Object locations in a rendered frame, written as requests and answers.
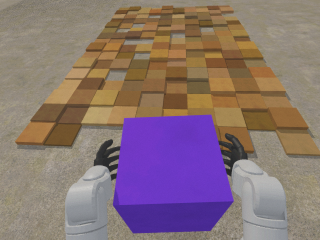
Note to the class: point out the left robot forearm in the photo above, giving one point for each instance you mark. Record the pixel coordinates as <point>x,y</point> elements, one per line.
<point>86,214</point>

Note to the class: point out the robot left hand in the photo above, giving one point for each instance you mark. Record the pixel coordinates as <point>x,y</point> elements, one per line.
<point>102,158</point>

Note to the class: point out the right robot forearm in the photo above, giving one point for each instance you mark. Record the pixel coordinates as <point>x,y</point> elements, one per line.
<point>263,200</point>

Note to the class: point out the carton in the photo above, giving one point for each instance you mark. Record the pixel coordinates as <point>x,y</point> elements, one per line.
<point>171,176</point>

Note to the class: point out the robot right hand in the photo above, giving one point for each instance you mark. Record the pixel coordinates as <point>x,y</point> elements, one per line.
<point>237,152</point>

